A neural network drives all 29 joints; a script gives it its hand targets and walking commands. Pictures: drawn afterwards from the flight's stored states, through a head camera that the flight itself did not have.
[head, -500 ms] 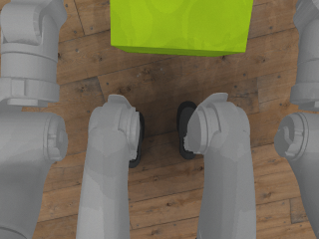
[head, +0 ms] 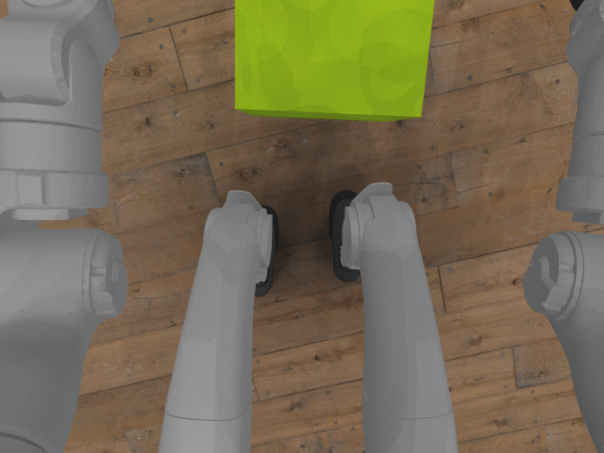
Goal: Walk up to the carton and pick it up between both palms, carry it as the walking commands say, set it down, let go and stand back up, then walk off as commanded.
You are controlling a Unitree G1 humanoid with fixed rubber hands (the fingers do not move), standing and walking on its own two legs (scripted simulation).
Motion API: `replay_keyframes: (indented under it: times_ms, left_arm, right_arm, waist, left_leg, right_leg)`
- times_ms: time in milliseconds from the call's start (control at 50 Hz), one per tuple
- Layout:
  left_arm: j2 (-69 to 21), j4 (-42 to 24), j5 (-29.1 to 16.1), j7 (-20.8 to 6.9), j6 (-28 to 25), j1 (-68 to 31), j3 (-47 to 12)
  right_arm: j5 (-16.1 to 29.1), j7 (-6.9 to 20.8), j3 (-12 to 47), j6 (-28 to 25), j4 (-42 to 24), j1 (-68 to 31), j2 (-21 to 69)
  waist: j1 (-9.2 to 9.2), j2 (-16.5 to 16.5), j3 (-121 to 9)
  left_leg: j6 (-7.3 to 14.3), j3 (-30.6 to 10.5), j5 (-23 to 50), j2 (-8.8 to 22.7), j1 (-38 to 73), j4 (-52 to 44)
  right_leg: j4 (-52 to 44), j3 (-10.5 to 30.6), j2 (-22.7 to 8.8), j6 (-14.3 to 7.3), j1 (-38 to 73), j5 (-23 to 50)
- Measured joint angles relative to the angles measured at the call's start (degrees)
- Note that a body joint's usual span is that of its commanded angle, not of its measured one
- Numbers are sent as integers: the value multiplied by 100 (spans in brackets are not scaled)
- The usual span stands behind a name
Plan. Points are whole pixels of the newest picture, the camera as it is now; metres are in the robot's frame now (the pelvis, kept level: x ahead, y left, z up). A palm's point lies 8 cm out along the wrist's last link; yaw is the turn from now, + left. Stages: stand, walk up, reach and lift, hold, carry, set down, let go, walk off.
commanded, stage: set down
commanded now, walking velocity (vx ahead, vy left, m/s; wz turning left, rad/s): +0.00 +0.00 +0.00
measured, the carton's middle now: (326, 54) +0.53 -0.05 -0.43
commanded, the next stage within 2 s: let go in 0.32 s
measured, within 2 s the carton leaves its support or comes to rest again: neither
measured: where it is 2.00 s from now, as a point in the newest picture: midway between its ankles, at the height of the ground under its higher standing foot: (303, 259)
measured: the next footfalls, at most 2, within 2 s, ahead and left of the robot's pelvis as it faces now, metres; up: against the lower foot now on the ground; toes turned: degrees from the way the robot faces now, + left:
none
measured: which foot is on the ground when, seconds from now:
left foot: down 0.00-1.00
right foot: down 0.00-1.00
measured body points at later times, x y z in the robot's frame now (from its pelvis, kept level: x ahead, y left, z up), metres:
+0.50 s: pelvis +0.01 +0.00 +0.10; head +0.33 -0.02 +0.40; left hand +0.53 +0.19 -0.01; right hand +0.52 -0.28 +0.00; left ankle +0.11 +0.09 -0.51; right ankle +0.13 -0.10 -0.51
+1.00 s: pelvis +0.06 +0.00 +0.18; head +0.17 -0.01 +0.61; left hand +0.37 +0.23 +0.12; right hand +0.33 -0.27 +0.12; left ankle +0.10 +0.09 -0.51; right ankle +0.13 -0.10 -0.51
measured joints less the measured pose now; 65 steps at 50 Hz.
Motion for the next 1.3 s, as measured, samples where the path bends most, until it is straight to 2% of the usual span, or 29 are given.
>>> replay_keyframes:
  times_ms: [260,400,480,560,680,740,800,860,960,1020,1080,1300]
  left_arm:
    - [0,18,0,-78,-111,282,87]
    - [2,1107,10,-323,-480,336,246]
    - [0,1050,86,-372,-754,639,239]
    - [0,583,242,-384,-794,1499,64]
    - [-16,-996,265,-383,-777,3332,-158]
    - [-102,-1337,265,-441,-773,4058,-285]
    - [-222,-1343,315,-519,-821,4595,-336]
    - [-408,-1223,521,-590,-998,5278,-348]
    - [-570,-391,672,-741,-1340,5956,-380]
    - [-593,50,706,-857,-1547,6201,-409]
    - [-622,242,775,-919,-1748,6566,-423]
    - [-711,142,881,-1020,-2299,8018,-576]
  right_arm:
    - [-1,103,0,-15,-8,185,0]
    - [0,226,-1,-284,864,233,16]
    - [0,282,9,-554,867,490,44]
    - [-68,387,107,-638,604,1336,100]
    - [-68,473,433,-648,-912,3268,124]
    - [-69,506,573,-644,-1381,4045,286]
    - [-95,519,603,-673,-1584,4586,619]
    - [-255,530,605,-793,-1553,5230,982]
    - [-453,612,604,-1125,-762,5907,1153]
    - [-572,648,606,-1268,-359,6181,1163]
    - [-633,666,620,-1443,-241,6610,1252]
    - [-646,694,880,-1995,-404,7980,1563]
  waist:
    - [0,-19,-3]
    - [0,-77,-593]
    - [1,-95,-640]
    - [0,-95,-588]
    - [0,-93,27]
    - [-1,-90,-7]
    - [0,-99,-235]
    - [0,-105,-1110]
    - [0,-29,-2414]
    - [-1,24,-2557]
    - [-1,25,-2568]
    - [0,-53,-2558]
  left_leg:
    - [0,-2,507,4,1318,-1590]
    - [0,-16,763,9,1398,-2174]
    - [-1,-39,817,12,1563,-2363]
    - [-1,-83,816,16,1935,-2564]
    - [-2,-115,817,32,3032,-2988]
    - [-2,-115,818,39,3473,-3177]
    - [-2,-116,821,48,3889,-3364]
    - [-1,-131,830,51,4013,-3575]
    - [-2,-202,839,69,4556,-4067]
    - [-2,-202,859,120,5179,-4422]
    - [-2,-206,931,147,5750,-4794]
    - [-1,-255,1037,165,7233,-5818]
  right_leg:
    - [-1468,160,25,11,1264,452]
    - [-2025,196,26,15,1336,691]
    - [-2224,190,26,15,1510,744]
    - [-2446,167,28,15,1899,743]
    - [-2881,179,42,32,3003,742]
    - [-3063,197,49,48,3437,743]
    - [-3237,214,57,55,3845,742]
    - [-3435,219,59,55,3964,741]
    - [-3946,187,58,55,4527,744]
    - [-4321,171,58,55,5162,777]
    - [-4679,172,58,60,5727,836]
    - [-5610,196,59,60,7172,879]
